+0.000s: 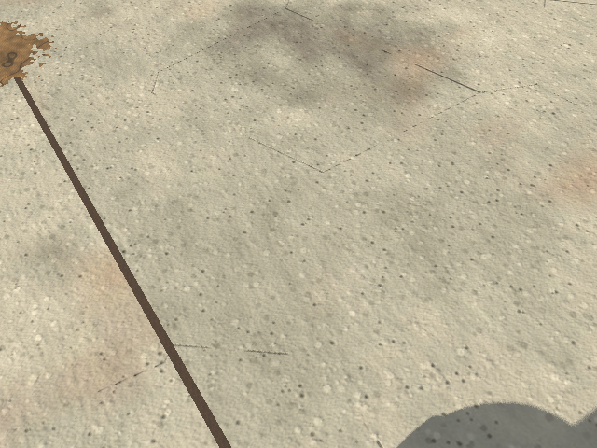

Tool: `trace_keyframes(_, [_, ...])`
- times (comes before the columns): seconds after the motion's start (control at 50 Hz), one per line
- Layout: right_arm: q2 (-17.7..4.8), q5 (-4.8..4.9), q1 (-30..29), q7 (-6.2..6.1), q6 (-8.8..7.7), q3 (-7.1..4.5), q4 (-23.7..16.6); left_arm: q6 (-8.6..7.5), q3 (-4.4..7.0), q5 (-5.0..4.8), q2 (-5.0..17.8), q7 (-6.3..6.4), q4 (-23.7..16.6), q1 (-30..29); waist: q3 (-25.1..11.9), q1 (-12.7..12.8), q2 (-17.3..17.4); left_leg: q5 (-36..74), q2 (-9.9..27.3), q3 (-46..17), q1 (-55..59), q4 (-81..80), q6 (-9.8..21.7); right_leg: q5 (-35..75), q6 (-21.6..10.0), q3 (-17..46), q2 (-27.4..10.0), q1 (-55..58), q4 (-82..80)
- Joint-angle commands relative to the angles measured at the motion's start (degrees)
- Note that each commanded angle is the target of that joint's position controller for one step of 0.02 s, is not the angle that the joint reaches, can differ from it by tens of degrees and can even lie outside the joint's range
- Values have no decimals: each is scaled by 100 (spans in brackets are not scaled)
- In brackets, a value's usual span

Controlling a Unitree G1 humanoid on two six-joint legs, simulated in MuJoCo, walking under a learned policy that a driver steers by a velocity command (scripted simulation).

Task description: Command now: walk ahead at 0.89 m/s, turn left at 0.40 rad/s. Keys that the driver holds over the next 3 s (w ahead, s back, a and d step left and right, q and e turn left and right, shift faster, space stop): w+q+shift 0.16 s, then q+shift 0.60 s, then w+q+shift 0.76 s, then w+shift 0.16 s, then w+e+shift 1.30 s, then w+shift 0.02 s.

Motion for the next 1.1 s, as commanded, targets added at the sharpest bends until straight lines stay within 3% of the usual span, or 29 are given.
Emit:
trace_keyframes(0.02, [-204, -12, -1022, 26, -103, 36, -642, -147, 152, 10, 742, 56, -167, -369, 1136, -90, -536, 11, -108, 382, 233, -572, 441, 2574, -616, -218, -1455, -838, -556])
trace_keyframes(0.06, [-261, -8, -652, -72, -82, 27, -579, -131, 178, 84, 959, 122, -39, -305, 561, -306, -802, -585, -588, 838, 1145, -538, 750, 6360, -474, -615, -1511, -386, 561])
trace_keyframes(0.1, [-619, 26, 1165, -187, -115, -127, -79, 33, 263, 199, 1250, 209, -32, -438, -535, -1173, -1082, -1463, -1103, 904, 2869, -442, 1013, 8373, -389, -766, -1564, -390, 3147])
trace_keyframes(0.12, [-958, -42, 2335, -260, -149, -279, 269, 43, 264, 144, 1292, 239, -133, -637, -1012, -1756, -709, -1589, -937, 295, 4608, -900, 1160, 7363, -298, -805, -1369, -1625, 5026])
trace_keyframes(0.14, [-1671, -69, 2465, -368, -98, -501, 362, -56, 59, 15, 535, 79, -463, -508, -1257, -1301, 856, -3669, 501, -2487, 6139, -1553, 1798, 2524, -8, -645, -376, -4108, 7332])
trace_keyframes(0.16, [-1752, 74, 2109, -329, -90, -509, 257, -206, 16, 64, 510, -7, -687, -833, -1560, -1062, 1043, -4148, 1149, -5240, 6330, -2841, 2159, -267, -39, 469, 321, -5288, 8226])
trace_keyframes(0.22, [-1213, 98, 1536, -435, -188, -426, 300, -324, -53, 61, 623, 42, -878, -1550, 131, -554, -435, 109, 806, -3463, 4285, -2938, 1724, 393, -6, 759, -458, -5222, 7342])
trace_keyframes(0.26, [-867, 164, 1266, -451, -260, -287, 279, -75, -71, 179, 580, 61, -877, -1366, 309, -167, -417, 2211, 446, -2522, 3285, -2884, 1611, 108, 258, 672, -594, -4583, 6758])
trace_keyframes(0.28, [-458, 414, 1000, -414, -488, -169, -97, -262, 64, -135, 727, 112, -1152, -1706, 114, -197, -328, 1966, 342, -2746, 3317, -3198, 1749, 69, 341, 978, -455, -4621, 6600])
trace_keyframes(0.36, [-959, 430, 889, -682, -379, -325, 4, -322, -64, 28, 251, 170, -1613, -2793, 367, -299, -257, 2949, -534, -1729, 2125, -2818, 1084, 1331, 602, 312, 161, -3883, 3701])
trace_keyframes(0.44, [-896, 417, 1549, -878, -19, -381, 232, -309, 53, -212, 317, 53, -1827, -3210, -144, -666, 349, 1540, -760, -2335, 2183, -2299, 204, 3088, 555, 458, 784, -2572, 2153])
trace_keyframes(0.5, [-739, 394, 870, -912, 22, -390, -106, -272, 274, -205, 726, 161, -1673, -2388, -581, -65, 538, 1224, -844, -2582, 2705, -874, -77, 3480, 439, 901, 353, -1702, 1545])
trace_keyframes(0.52, [-445, 333, 873, -856, 31, -294, -216, -249, 292, -130, 755, 205, -1474, -1533, -1350, 244, 295, 161, -1042, -2243, 2661, 560, -271, 3944, 169, 1205, -327, -533, 1596])
trace_keyframes(0.54, [222, 98, 1338, -815, 79, -75, -318, -168, 234, -88, 830, 252, -1500, -1280, -1857, -4, -855, -4027, -1472, -1652, 1608, 2131, -362, 6561, -140, 2340, -1664, 683, 2531])
trace_keyframes(0.56, [-168, 330, 2809, -674, 70, -98, -398, -101, 214, 82, 910, 190, -1487, -1385, -2854, -731, -2098, -4288, -1238, -1917, 1023, 3710, -491, 6088, -1484, 4612, -3286, 1301, 2439])
trace_keyframes(0.58, [-823, 401, 2637, -634, 178, -247, -219, -17, 284, 23, 788, 220, -1739, -2204, -2500, -709, -1468, -3314, -599, -1520, 830, 4183, -694, 3555, -1733, 4570, -3019, 532, 1899])
trace_keyframes(0.6, [-1159, 399, 1759, -654, 273, -369, -293, 74, 158, -15, 305, 284, -1894, -2553, -1575, -474, -744, -2703, -411, -1147, 691, 3960, -789, 2259, -1379, 3326, -2266, -383, 1652])
trace_keyframes(0.62, [-1195, 375, 1380, -715, 365, -421, -369, 183, 95, -38, 232, 306, -1904, -2730, -1107, -494, -301, -2312, -299, -945, 828, 3769, -846, 1773, -1044, 2667, -1822, -1181, 1435])
trace_keyframes(0.66, [-923, 372, 1146, -751, 434, -374, -594, 270, 157, -23, 406, 290, -1723, -2906, -286, -605, -495, -2124, -101, -675, 1120, 3114, -826, 2035, -931, 1680, -1346, -2418, 1148])
trace_keyframes(0.72, [-434, 335, 946, -763, 356, -246, -779, 243, 268, 19, 523, 278, -1421, -2605, -356, -488, -730, -2185, 107, -491, 1055, 2388, -779, 2748, -1251, 1176, -1487, -2285, 966])
trace_keyframes(0.76, [-500, 301, 759, -739, 359, -250, -855, 246, 338, -4, 642, 281, -1316, -2560, -556, -440, -651, -2016, 337, -538, 964, 2079, -736, 2613, -1430, 1131, -1811, -2018, 892])
trace_keyframes(0.84, [-800, 341, 793, -555, 325, -322, -807, 183, 535, -269, 1137, 233, -1178, -2535, -619, -514, -954, -1667, 514, -266, 1275, 1463, -377, -950, -1090, 1058, -1987, -2298, 126])
trace_keyframes(0.96, [-726, 386, 1059, -458, 301, -318, -264, 102, 626, -337, 1243, 86, -1136, -2811, -158, -754, -873, -2072, 299, 626, 2677, -179, 130, -1452, -585, -8, -1869, -2650, 97])
trace_keyframes(0.98, [-645, -41, 1048, -142, 445, -214, -418, 289, 547, 104, 1091, -29, -1009, -2359, -537, -661, -673, -2379, -103, 1038, 3166, -809, 292, -1702, -288, -539, -1954, -2507, 557])
trace_keyframes(1.0, [-521, 13, 1364, -41, 466, -215, -229, 429, 544, 106, 1053, -60, -1006, -2517, -276, -880, -359, -2032, -243, 1173, 3702, -1430, 376, -1831, -60, -1013, -1656, -2902, 1403])
trace_keyframes(1.02, [-526, 72, 2057, -120, 407, -251, 182, 507, 455, 113, 788, -64, -1038, -2691, 212, -1218, 623, -2267, -353, 656, 4235, -1914, 573, -1870, 115, -1435, -1166, -3827, 3203])
trace_keyframes(1.04, [-643, 107, 2448, -183, 330, -203, 243, 571, 217, 134, 191, -97, -1145, -2965, 894, -1382, 1439, -3384, 463, -1206, 4308, -1897, 874, -2071, 204, -1229, -747, -5788, 5554])
trace_keyframes(1.06, [-1197, 119, 1954, -278, 206, -196, -224, 541, 37, 150, -197, -101, -1718, -3313, 879, -1030, 1337, -4018, 1422, -3860, 4043, -2877, 1433, -1589, 430, -281, -249, -7257, 6382])
trace_keyframes(1.1, [-1536, -54, 1576, -537, 88, -388, -348, 248, 177, 225, 659, -156, -2007, -3747, 946, -946, 502, -4515, 1671, -4318, 4009, -4048, 1649, 76, 586, 415, -620, -7432, 5955])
